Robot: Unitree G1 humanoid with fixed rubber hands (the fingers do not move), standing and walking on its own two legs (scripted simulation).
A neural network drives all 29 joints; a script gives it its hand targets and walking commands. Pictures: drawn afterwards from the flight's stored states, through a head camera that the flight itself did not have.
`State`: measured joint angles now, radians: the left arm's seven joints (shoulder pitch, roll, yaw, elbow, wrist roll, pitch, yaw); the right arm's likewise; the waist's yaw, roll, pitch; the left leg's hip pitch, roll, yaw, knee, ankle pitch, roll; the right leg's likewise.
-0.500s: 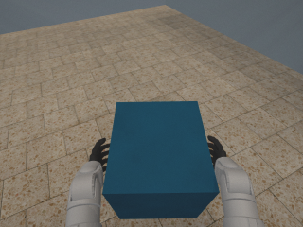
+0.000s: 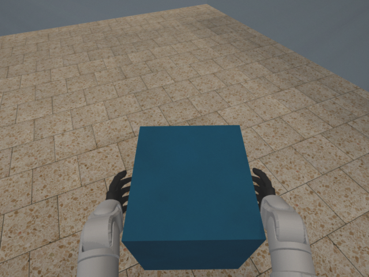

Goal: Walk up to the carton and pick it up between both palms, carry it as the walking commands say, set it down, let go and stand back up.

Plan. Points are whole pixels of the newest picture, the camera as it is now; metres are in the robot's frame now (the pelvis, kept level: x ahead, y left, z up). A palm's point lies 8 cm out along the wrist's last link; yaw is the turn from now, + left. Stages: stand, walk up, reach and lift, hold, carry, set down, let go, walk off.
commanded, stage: carry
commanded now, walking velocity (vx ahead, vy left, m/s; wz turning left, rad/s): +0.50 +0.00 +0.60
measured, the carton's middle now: (190, 199) +0.30 +0.00 -0.02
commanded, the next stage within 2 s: none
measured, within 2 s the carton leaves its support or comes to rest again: neither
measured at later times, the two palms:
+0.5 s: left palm (78, 166) +0.34 +0.25 +0.08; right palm (220, 145) +0.39 -0.08 +0.08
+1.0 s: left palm (43, 125) +0.51 +0.41 +0.06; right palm (148, 92) +0.67 +0.12 +0.05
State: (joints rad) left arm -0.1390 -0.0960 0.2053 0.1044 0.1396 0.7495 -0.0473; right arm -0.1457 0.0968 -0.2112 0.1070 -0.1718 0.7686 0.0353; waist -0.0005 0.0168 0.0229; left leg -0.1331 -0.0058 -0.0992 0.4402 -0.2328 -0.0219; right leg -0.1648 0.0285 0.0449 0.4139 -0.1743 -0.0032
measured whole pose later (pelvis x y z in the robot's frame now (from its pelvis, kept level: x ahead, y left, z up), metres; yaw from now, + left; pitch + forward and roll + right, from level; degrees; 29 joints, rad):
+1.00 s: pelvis +0.37 +0.15 -0.01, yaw +31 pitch +7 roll +0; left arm -0.09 -0.13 0.14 -0.33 0.06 1.18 0.07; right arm -0.09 0.10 -0.22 -0.32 -0.03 1.20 -0.06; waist -0.01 0.01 -0.13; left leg -0.48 -0.02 0.11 0.94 -0.50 0.03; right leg -0.20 -0.09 -0.30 0.49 -0.39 0.00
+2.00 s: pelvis +0.88 +0.64 -0.02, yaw +59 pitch +4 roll +0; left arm -0.01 -0.13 0.17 -0.42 0.03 1.14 0.04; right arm -0.03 0.13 -0.15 -0.40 -0.05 1.16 -0.06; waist -0.03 0.02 -0.03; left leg -0.12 -0.09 0.02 0.50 -0.44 0.09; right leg -0.55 -0.11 -0.10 0.64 -0.27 0.08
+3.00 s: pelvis +1.03 +1.28 -0.02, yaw +97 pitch +5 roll +1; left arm 0.01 -0.13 0.16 -0.49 0.04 1.16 0.05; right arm -0.06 0.13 -0.16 -0.41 -0.04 1.17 -0.04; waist 0.04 -0.04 -0.09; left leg -0.49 -0.01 0.19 0.56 -0.16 0.09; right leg -0.07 -0.21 -0.37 0.56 -0.49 0.11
